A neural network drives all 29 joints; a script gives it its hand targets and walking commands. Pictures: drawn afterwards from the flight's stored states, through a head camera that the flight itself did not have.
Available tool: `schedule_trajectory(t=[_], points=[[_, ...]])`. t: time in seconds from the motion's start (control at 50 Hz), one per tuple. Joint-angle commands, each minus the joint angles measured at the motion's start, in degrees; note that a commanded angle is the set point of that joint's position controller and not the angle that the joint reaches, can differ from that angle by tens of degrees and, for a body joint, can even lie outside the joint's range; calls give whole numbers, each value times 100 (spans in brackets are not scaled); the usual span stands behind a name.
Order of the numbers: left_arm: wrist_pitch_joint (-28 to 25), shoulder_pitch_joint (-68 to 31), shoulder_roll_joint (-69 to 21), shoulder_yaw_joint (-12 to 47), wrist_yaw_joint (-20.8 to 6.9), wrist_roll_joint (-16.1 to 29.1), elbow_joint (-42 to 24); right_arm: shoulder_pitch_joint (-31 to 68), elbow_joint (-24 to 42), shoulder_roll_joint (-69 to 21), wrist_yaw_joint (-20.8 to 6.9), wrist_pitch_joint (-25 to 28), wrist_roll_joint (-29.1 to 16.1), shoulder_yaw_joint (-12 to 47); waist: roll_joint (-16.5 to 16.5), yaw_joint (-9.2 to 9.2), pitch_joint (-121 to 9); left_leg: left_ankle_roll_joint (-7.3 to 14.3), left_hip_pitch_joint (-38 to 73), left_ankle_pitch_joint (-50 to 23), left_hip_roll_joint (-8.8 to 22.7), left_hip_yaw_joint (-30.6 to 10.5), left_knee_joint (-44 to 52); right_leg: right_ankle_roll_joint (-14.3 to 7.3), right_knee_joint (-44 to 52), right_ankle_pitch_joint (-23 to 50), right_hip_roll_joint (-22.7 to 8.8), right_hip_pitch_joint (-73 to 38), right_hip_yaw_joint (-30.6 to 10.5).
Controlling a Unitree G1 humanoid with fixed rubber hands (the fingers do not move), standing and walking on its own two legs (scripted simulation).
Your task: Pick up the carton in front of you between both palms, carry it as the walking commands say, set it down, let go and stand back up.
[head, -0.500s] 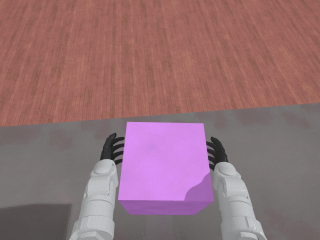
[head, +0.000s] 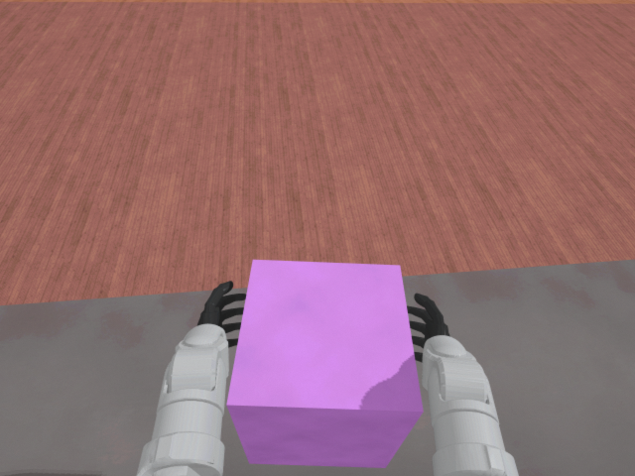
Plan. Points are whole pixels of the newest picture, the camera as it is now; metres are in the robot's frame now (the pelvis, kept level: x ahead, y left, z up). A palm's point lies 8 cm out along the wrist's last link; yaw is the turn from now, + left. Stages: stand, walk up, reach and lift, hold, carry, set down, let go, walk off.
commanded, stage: reach and lift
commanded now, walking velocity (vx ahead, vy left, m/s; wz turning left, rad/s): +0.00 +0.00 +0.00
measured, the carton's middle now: (321, 368) +0.30 +0.00 -0.05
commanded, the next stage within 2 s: hold in 0.74 s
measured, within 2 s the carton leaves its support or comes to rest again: neither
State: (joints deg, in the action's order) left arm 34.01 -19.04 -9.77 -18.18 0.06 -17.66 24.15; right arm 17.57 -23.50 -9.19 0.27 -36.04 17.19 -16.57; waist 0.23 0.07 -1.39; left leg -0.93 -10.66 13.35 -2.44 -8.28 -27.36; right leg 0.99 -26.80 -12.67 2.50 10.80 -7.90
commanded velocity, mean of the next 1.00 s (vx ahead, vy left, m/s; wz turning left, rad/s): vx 0.00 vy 0.00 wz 0.00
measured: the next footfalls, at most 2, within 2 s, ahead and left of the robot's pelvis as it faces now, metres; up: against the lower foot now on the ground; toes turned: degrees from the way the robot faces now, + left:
left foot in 1.72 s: +0.26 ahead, +0.13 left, +0.00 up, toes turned +10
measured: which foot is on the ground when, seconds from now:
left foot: down 0.00-1.00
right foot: down 0.00-1.00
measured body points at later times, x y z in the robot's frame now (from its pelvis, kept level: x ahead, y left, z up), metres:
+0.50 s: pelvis +0.01 +0.00 +0.01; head -0.02 +0.00 +0.45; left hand +0.32 +0.15 +0.03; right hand +0.31 -0.15 +0.03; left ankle +0.02 +0.13 -0.74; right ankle +0.02 -0.13 -0.74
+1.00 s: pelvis +0.01 +0.00 +0.01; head -0.04 +0.00 +0.45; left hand +0.31 +0.15 +0.05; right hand +0.31 -0.15 +0.05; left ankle +0.02 +0.13 -0.74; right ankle +0.03 -0.13 -0.74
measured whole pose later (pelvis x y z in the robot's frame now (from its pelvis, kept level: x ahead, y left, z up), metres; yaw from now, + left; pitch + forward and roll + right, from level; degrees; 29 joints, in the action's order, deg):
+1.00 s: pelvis +0.01 +0.00 +0.01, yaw +0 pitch -7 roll +0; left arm 42.8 -16.1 -9.0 -13.6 -0.2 -16.4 14.6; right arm 15.0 -14.4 -8.7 0.3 -44.6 16.0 -12.1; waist 0.1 0.2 -0.4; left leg -0.8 -2.0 11.2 -1.9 -7.9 -20.4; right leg 0.7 -20.0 -10.7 1.9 2.2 -7.6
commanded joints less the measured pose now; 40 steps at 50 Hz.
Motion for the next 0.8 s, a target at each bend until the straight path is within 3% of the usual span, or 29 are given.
schedule_trajectory(t=[0.0,0.44,0.7,0.78], points=[[-27,-2914,-5674,3095,-1526,1307,348,3591,154,-5511,-1509,304,-1429,3159,12,15,-1286,47,159,-208,-248,470,535,-73,461,118,266,-420,464],[229,-2182,-5442,3361,-1488,1445,-336,2773,800,-5360,-1408,19,-1563,3400,-19,5,-1411,-23,702,-1379,-330,444,749,20,698,1350,314,-974,409],[419,-2023,-5417,3460,-1446,1530,-657,2615,1126,-5234,-1409,-163,-1643,3478,9,-12,-1271,-56,841,-1521,-329,410,840,18,786,1408,340,-1054,408],[518,-2048,-5479,3772,-1421,1731,-1033,2689,1496,-5303,-1411,-257,-1837,3810,16,-2,-1501,-75,1036,-1790,-324,383,863,37,812,1632,347,-1205,402]])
